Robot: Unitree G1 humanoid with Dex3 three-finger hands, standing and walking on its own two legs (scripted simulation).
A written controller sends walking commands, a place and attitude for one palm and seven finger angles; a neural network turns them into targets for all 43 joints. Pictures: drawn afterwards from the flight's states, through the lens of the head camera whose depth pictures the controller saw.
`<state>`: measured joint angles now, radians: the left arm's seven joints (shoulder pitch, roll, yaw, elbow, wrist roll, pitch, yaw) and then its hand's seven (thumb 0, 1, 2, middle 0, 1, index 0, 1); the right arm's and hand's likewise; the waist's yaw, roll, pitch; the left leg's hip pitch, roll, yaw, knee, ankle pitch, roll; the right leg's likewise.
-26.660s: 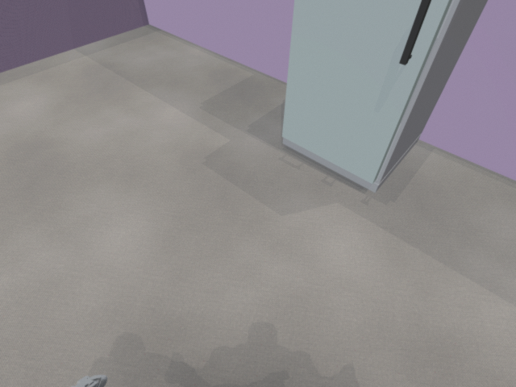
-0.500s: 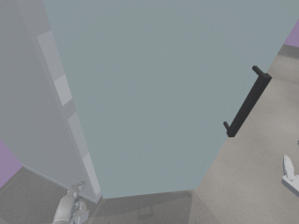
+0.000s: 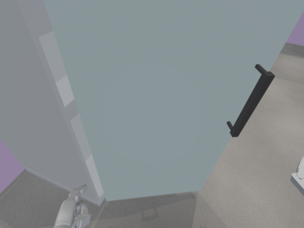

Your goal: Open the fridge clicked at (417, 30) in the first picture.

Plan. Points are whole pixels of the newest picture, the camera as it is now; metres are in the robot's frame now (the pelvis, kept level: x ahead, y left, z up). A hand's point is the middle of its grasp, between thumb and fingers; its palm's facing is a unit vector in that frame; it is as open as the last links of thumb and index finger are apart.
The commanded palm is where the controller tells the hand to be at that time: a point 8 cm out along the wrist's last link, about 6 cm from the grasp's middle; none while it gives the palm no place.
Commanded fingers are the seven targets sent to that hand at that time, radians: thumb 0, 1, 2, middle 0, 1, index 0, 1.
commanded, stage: step back with the hand held close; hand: right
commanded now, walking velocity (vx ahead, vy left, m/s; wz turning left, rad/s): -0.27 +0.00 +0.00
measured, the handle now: (245, 104) +0.47 -0.31 +0.09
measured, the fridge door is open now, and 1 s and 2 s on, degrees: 60 60 60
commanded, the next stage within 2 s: stop stepping back and stand still in 1.20 s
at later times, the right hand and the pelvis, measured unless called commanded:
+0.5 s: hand out of the picture +0.14 -0.32 +0.15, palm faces +0.44 +0.78 -0.44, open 7.4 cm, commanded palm +0.07 -0.35 +0.17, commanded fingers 0.00 -0.90 -0.90 0.20 0.30 0.20 0.30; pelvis -0.07 -0.05 -0.02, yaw -1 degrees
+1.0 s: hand out of the picture +0.03 -0.31 +0.17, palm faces +0.48 +0.76 -0.44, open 7.4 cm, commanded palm -0.05 -0.34 +0.17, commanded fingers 0.00 -0.90 -0.90 0.20 0.30 0.20 0.30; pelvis -0.16 -0.03 -0.02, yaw -6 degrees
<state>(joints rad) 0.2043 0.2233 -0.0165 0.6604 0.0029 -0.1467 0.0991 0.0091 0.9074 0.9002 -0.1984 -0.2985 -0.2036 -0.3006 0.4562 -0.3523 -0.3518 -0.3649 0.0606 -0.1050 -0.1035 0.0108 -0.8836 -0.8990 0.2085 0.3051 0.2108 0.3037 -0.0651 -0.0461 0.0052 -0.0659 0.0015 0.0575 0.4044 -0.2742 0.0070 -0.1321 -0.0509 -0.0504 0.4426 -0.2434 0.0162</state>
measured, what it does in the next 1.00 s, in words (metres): walks backwards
